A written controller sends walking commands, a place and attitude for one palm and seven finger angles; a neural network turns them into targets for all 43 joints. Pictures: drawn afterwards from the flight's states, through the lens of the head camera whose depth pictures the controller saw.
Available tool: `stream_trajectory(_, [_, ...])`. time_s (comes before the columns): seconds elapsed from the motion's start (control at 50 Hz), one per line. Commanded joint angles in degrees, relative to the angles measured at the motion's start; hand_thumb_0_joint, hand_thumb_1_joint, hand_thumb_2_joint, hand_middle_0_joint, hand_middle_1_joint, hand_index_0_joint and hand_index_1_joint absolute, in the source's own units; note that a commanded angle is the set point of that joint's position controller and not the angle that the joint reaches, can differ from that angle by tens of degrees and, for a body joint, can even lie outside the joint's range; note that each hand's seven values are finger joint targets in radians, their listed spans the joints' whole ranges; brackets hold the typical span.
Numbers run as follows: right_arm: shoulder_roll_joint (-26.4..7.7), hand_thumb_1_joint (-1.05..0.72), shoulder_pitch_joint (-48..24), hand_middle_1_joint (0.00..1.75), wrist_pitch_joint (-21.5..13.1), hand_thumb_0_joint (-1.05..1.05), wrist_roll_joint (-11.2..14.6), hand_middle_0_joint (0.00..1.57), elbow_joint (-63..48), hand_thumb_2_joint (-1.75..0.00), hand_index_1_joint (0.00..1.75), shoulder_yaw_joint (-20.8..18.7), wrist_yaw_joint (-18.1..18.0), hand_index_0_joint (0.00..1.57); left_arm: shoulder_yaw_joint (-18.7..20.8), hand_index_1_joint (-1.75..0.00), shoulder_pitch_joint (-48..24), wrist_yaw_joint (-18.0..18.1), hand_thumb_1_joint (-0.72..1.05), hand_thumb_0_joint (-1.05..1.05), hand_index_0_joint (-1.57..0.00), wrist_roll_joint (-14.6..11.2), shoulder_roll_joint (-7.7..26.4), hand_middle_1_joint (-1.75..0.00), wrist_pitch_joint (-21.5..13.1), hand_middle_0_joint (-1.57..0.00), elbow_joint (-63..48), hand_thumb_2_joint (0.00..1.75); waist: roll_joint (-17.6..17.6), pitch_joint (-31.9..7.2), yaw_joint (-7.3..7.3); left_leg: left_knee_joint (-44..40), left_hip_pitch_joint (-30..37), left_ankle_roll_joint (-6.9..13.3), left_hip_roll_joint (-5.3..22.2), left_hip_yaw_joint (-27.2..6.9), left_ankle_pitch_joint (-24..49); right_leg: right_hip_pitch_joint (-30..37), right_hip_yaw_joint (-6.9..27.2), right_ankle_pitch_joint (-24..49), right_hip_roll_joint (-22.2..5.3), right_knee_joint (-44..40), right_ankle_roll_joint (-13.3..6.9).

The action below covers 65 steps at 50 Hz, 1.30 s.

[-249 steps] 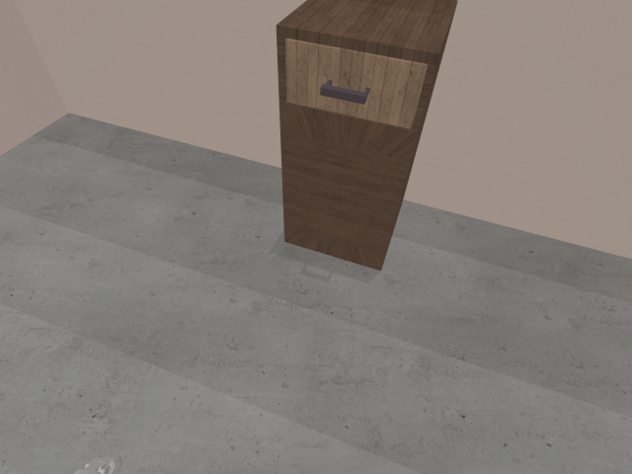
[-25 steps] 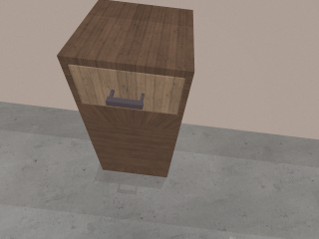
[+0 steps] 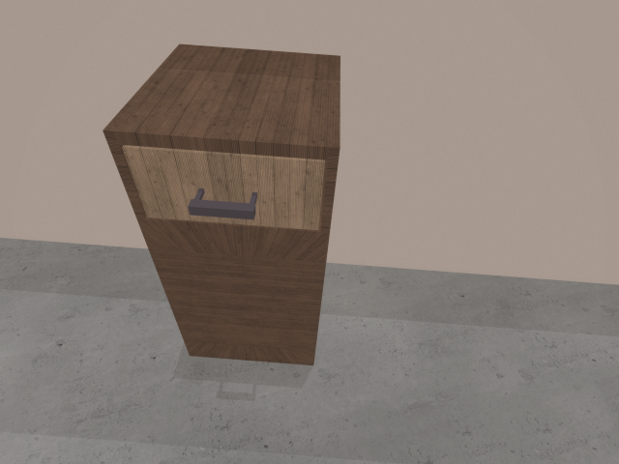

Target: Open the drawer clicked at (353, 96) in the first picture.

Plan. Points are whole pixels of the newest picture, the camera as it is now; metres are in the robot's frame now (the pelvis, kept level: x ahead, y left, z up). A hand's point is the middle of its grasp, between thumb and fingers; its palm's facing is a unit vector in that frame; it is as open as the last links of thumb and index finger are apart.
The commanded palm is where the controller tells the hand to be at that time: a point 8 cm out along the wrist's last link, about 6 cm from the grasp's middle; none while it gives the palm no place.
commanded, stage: come to a stop and stand still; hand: left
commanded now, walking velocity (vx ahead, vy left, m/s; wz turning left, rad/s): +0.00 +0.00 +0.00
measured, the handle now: (224, 202) +0.59 +0.18 -0.01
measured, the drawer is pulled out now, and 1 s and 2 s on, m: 0.00 0.00 0.00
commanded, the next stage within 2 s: look again from close up in 0.64 s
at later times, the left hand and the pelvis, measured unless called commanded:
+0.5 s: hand out of the picture -0.05 +0.19 -0.17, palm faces +0.03 -0.99 -0.15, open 7.4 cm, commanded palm none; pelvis -0.01 +0.03 +0.01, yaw +0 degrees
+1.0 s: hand out of the picture -0.06 +0.19 -0.17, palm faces +0.04 -0.99 -0.16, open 7.4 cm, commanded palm none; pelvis -0.02 +0.03 +0.01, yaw +0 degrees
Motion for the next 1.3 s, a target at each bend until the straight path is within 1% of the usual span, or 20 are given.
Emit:
stream_trajectory(0.0, [-5.9,-0.90,-1.1,0.30,-1.3,0.00,0.0,0.20,-3.4,-0.90,0.30,-0.2,0.0,0.20,1.6,-0.30,1.3,0.6,0.90,0.00,-0.20,-0.4,8.3,-0.30,-1.2,-0.20,-2.0,0.90,1.8,4.0,1.33,-9.3,0.9,2.5,1.5,-4.6,-7.1,-6.4,6.8,-5.1,-4.4,-12.8,-2.9])
stream_trajectory(0.08, [-4.6,-0.90,-0.3,0.30,-1.1,0.00,0.2,0.20,-1.8,-0.90,0.30,0.2,0.1,0.20,1.2,-0.30,2.2,0.6,0.90,0.00,-0.20,-0.4,6.9,-0.30,-1.3,-0.20,-0.4,0.90,0.4,4.3,1.25,-9.6,1.6,2.0,1.2,-4.0,-5.8,-6.6,6.9,-4.5,-4.7,-14.3,-2.5])
stream_trajectory(0.12, [-3.9,-0.90,0.3,0.30,-1.1,0.00,0.3,0.20,-0.7,-0.90,0.30,0.4,0.1,0.20,0.9,-0.30,3.2,0.8,0.90,0.00,-0.20,-0.4,5.9,-0.30,-1.3,-0.20,0.3,0.90,1.4,4.2,1.31,-10.5,1.8,2.0,1.6,-4.3,-5.7,-6.0,6.4,-3.1,-4.3,-14.1,-2.1])
stream_trajectory(0.18, [-2.7,-0.90,0.5,0.30,-1.0,0.00,0.5,0.20,0.5,-0.90,0.30,0.6,0.1,0.20,0.6,-0.30,5.2,1.0,0.90,0.00,-0.20,-0.5,4.3,-0.30,-1.4,-0.20,1.8,0.90,0.9,4.4,1.48,-11.0,2.2,1.7,1.5,-4.2,-4.9,-5.6,5.9,-1.3,-4.3,-14.3,-1.7])
stream_trajectory(0.28, [-1.4,-0.90,1.2,0.30,-0.9,0.00,0.8,0.20,2.4,-0.90,0.30,0.5,0.1,0.20,0.4,-0.30,8.2,1.3,0.90,0.00,-0.20,-0.4,2.3,-0.30,-1.5,-0.20,4.0,0.90,0.9,4.4,1.55,-12.6,2.4,1.9,1.9,-4.7,-6.1,-5.2,5.3,-0.2,-4.0,-14.2,-1.2])
stream_trajectory(0.32, [-1.2,-0.90,1.5,0.30,-0.9,0.00,0.9,0.20,3.1,-0.90,0.30,0.4,0.0,0.20,0.4,-0.30,9.4,1.5,0.90,0.00,-0.20,-0.2,1.5,-0.30,-1.4,-0.20,4.7,0.90,2.4,4.2,1.59,-14.2,2.2,2.0,2.5,-5.7,-8.4,-4.6,4.6,0.6,-3.5,-13.5,-0.9])
stream_trajectory(0.38, [-0.4,-0.90,1.5,0.30,-0.9,0.00,1.0,0.20,4.0,-0.90,0.30,0.2,-0.1,0.20,0.3,-0.30,11.3,1.6,0.90,0.00,-0.20,-0.2,0.2,-0.30,-1.7,-0.20,6.1,0.90,1.4,4.2,1.72,-14.2,2.4,2.1,2.4,-5.4,-7.9,-4.6,4.7,1.5,-3.8,-13.8,-0.9])
stream_trajectory(0.44, [-0.2,-0.90,1.7,0.30,-1.1,0.00,1.1,0.20,4.7,-0.90,0.30,0.1,-0.2,0.20,0.3,-0.30,13.0,1.7,0.90,0.00,-0.20,0.0,-0.7,-0.30,-1.7,-0.20,7.3,0.90,3.6,3.7,1.81,-16.0,2.7,2.3,3.0,-6.2,-9.9,-4.0,3.7,2.7,-3.4,-12.9,-0.6])
stream_trajectory(0.54, [0.5,-0.90,1.7,0.30,-1.0,0.00,1.2,0.20,5.2,-0.90,0.30,-0.1,-0.3,0.20,0.2,-0.30,14.7,1.8,0.90,0.00,-0.20,0.1,-2.0,-0.30,-1.7,-0.20,8.8,0.90,3.0,4.6,1.87,-16.6,2.3,2.3,2.8,-6.2,-10.9,-4.2,3.8,2.6,-3.5,-13.3,-0.5])
stream_trajectory(0.66, [1.0,-0.90,1.8,0.30,-0.7,0.00,1.1,0.20,5.5,-0.90,0.30,-0.3,-0.3,0.20,0.4,-0.30,16.2,1.9,0.90,0.00,-0.20,0.3,-2.8,-0.30,-1.7,-0.20,9.7,0.90,2.9,5.6,1.94,-17.5,1.3,2.1,2.7,-6.3,-13.7,-5.4,3.7,-0.3,-3.3,-13.7,-0.3])
stream_trajectory(0.76, [1.1,-0.90,2.2,0.30,-0.7,0.00,1.0,0.20,5.6,-0.90,0.30,-0.3,-0.3,0.20,0.6,-0.30,16.7,1.9,0.90,0.00,-0.20,0.4,-3.0,-0.30,-1.7,-0.20,9.8,0.90,2.6,5.0,2.02,-17.9,1.3,2.2,2.6,-6.4,-13.9,-5.3,3.9,-0.5,-3.3,-13.7,-0.4])
stream_trajectory(0.84, [1.2,-0.90,2.3,0.30,-0.5,0.00,0.9,0.20,5.6,-0.90,0.30,-0.4,-0.2,0.20,0.6,-0.30,16.8,1.9,0.90,0.00,-0.20,0.4,-3.0,-0.30,-1.7,-0.20,9.9,0.90,2.2,6.4,2.12,-18.1,0.4,2.0,2.4,-6.2,-15.0,-6.3,4.1,-2.4,-3.3,-14.3,-0.3])
stream_trajectory(0.86, [1.2,-0.90,2.4,0.30,-0.4,0.00,0.9,0.20,5.6,-0.90,0.30,-0.4,-0.2,0.20,0.6,-0.30,16.7,1.9,0.90,0.00,-0.20,0.4,-2.8,-0.30,-1.7,-0.20,9.8,0.90,1.5,6.9,2.02,-17.8,0.0,1.9,2.1,-6.1,-14.8,-6.8,4.5,-3.4,-3.2,-14.6,-0.4])
stream_trajectory(0.92, [1.3,-0.90,3.1,0.30,-0.3,0.00,0.8,0.20,5.7,-0.90,0.30,-0.4,-0.1,0.20,0.8,-0.30,16.9,2.0,0.90,0.00,-0.20,0.5,-2.7,-0.30,-1.6,-0.20,9.6,0.90,2.5,6.2,2.07,-18.0,0.4,1.9,2.1,-6.1,-15.2,-7.1,4.2,-4.2,-3.2,-14.4,-0.4])
stream_trajectory(0.98, [1.9,-0.90,3.2,0.30,-0.4,0.00,0.8,0.20,5.7,-0.90,0.30,-0.3,-0.1,0.20,0.9,-0.30,17.0,1.9,0.90,0.00,-0.20,0.3,-2.9,-0.30,-1.8,-0.20,9.7,0.90,0.6,5.8,2.11,-16.9,0.8,1.8,1.7,-5.6,-13.0,-7.3,5.1,-4.2,-3.6,-15.2,-0.6])
stream_trajectory(1.02, [1.9,-0.90,3.8,0.30,-0.3,0.00,0.8,0.20,5.9,-0.90,0.30,-0.3,-0.1,0.20,0.9,-0.30,16.4,2.0,0.90,0.00,-0.20,0.4,-2.8,-0.30,-1.7,-0.20,9.5,0.90,1.4,6.6,1.78,-17.2,0.8,1.8,1.8,-5.8,-13.9,-8.4,4.8,-5.2,-3.4,-15.1,-0.5])
stream_trajectory(1.08, [2.2,-0.90,3.9,0.30,-0.2,0.00,0.7,0.20,5.9,-0.90,0.30,-0.3,-0.1,0.20,1.0,-0.30,16.9,1.9,0.90,0.00,-0.20,0.3,-2.8,-0.30,-1.7,-0.20,9.5,0.90,1.0,7.3,2.02,-16.6,-0.2,1.6,1.3,-5.4,-13.7,-8.7,5.3,-6.3,-3.4,-15.6,-0.6])
stream_trajectory(1.16, [2.7,-0.90,4.5,0.30,-0.3,0.00,0.7,0.20,6.0,-0.90,0.30,-0.3,-0.2,0.20,1.1,-0.30,16.7,2.0,0.90,0.00,-0.20,0.3,-3.1,-0.30,-1.8,-0.20,9.4,0.90,0.8,6.3,1.81,-16.2,0.6,1.7,1.3,-5.6,-12.9,-8.7,5.5,-5.9,-3.4,-15.4,-0.7])
stream_trajectory(1.22, [2.6,-0.90,4.7,0.30,-0.2,0.00,0.7,0.20,6.3,-0.90,0.30,-0.3,-0.2,0.20,1.2,-0.30,16.9,2.0,0.90,0.00,-0.20,0.3,-3.2,-0.30,-1.6,-0.20,9.6,0.90,2.4,6.6,1.91,-17.3,0.1,1.8,1.6,-6.3,-15.1,-9.0,4.8,-6.5,-2.9,-14.6,-0.6])
stream_trajectory(1.28, [2.9,-0.90,4.4,0.30,-0.1,0.00,0.7,0.20,6.1,-0.90,0.30,-0.3,-0.2,0.20,1.2,-0.30,17.8,1.9,0.90,0.00,-0.20,0.3,-3.4,-0.30,-1.6,-0.20,9.9,0.90,0.9,6.6,2.19,-16.3,-0.6,1.6,1.0,-5.6,-14.0,-8.8,5.6,-7.2,-3.2,-15.2,-0.9])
